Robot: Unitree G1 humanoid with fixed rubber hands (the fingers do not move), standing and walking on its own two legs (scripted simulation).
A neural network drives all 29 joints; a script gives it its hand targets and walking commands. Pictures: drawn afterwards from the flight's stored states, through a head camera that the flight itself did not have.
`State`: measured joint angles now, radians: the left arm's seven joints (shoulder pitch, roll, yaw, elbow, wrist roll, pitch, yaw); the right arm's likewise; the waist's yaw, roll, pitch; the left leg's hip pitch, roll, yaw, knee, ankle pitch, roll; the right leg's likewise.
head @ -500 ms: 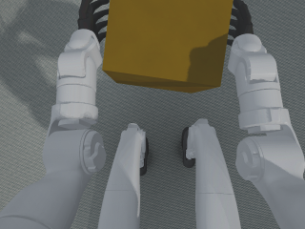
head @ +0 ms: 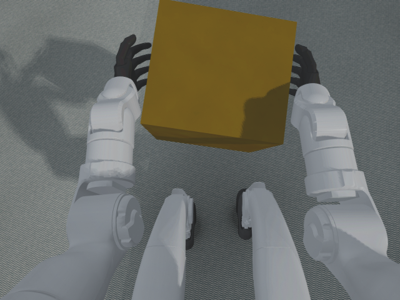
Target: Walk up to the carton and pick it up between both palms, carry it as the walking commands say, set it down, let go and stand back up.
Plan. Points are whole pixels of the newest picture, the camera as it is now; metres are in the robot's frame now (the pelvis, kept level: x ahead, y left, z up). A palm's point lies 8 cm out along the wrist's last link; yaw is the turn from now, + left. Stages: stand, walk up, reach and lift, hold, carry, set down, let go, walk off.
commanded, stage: reach and lift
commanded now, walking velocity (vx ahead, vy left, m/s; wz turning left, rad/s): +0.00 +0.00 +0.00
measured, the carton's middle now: (214, 91) +0.48 +0.01 -0.08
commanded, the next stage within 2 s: none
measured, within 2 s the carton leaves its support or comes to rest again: neither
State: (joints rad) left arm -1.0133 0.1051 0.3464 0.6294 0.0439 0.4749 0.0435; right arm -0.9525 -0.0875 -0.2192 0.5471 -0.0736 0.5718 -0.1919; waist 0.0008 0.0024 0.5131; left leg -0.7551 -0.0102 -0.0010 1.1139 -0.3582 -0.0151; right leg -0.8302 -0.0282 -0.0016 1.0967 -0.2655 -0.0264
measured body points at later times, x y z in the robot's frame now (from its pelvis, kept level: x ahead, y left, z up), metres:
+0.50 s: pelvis +0.07 +0.01 +0.06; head +0.08 -0.01 +0.51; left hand +0.46 +0.17 +0.12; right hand +0.45 -0.15 +0.10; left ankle +0.13 +0.14 -0.64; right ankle +0.17 -0.10 -0.64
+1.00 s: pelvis +0.12 +0.01 +0.09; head +0.05 +0.00 +0.54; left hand +0.45 +0.17 +0.15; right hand +0.43 -0.16 +0.14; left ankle +0.13 +0.14 -0.64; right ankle +0.17 -0.10 -0.64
